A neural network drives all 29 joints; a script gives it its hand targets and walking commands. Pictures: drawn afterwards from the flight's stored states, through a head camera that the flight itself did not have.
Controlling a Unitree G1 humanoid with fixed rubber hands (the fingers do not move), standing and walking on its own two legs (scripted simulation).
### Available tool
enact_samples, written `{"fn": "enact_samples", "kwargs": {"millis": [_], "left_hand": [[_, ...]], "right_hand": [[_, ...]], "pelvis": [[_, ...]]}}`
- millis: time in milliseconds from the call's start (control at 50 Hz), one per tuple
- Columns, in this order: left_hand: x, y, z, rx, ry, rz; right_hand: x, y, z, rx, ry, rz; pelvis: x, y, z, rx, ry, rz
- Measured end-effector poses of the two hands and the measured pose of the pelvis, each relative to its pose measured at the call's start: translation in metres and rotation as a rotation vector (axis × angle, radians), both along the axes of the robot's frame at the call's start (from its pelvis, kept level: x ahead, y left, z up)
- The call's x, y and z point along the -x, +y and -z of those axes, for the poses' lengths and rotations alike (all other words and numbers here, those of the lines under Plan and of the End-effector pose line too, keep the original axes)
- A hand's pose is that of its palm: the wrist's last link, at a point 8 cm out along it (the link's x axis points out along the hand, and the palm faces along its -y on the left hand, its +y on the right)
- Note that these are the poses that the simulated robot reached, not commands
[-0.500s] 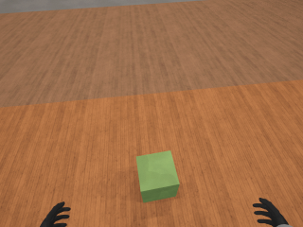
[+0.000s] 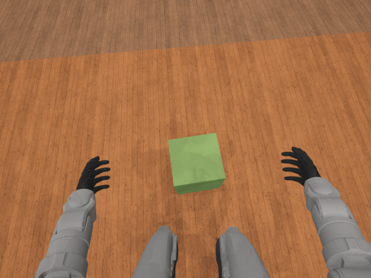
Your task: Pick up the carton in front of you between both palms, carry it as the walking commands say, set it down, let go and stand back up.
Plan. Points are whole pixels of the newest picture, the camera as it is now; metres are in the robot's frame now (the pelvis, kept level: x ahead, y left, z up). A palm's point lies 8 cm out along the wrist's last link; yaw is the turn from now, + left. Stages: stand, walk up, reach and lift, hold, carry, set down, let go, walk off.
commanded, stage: reach and lift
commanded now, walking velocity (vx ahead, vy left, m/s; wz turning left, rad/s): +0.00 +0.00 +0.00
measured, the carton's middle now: (195, 165) +0.47 +0.01 -0.59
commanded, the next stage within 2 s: none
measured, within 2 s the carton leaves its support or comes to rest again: neither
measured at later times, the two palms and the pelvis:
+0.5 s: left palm (127, 137) +0.44 +0.20 -0.15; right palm (265, 118) +0.50 -0.19 -0.14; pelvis -0.07 -0.01 -0.06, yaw +0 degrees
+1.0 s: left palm (141, 158) +0.44 +0.21 -0.35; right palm (244, 144) +0.50 -0.17 -0.36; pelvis -0.05 -0.01 -0.19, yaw +3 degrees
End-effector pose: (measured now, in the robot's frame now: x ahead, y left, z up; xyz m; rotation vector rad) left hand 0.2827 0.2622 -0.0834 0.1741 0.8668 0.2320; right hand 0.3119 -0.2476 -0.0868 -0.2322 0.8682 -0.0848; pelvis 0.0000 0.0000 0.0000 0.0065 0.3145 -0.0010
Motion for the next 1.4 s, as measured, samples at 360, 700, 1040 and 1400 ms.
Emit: {"fn": "enact_samples", "kwargs": {"millis": [360,700,1040,1400], "left_hand": [[-0.111,-0.041,0.042,0.088,-0.163,-0.087],[-0.172,-0.062,0.107,0.108,-0.232,-0.107],[-0.155,-0.055,0.286,0.103,-0.191,-0.109],[-0.158,-0.066,0.411,0.136,-0.139,-0.087]], "right_hand": [[-0.135,0.046,0.036,-0.106,-0.123,-0.054],[-0.206,0.071,0.104,-0.153,-0.19,-0.069],[-0.182,0.073,0.289,-0.126,-0.176,-0.04],[-0.181,0.079,0.409,-0.137,-0.134,-0.039]], "pelvis": [[0.069,-0.006,0.047,-0.011,0.277,0.006],[0.038,-0.011,0.065,-0.022,0.527,0.005],[0.055,-0.008,0.206,-0.027,0.616,-0.021],[0.095,-0.011,0.321,-0.03,0.383,-0.034]]}}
